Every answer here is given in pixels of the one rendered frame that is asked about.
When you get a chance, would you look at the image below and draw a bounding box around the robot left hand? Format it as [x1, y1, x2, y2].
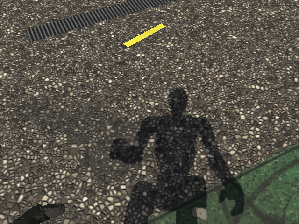
[11, 203, 65, 224]

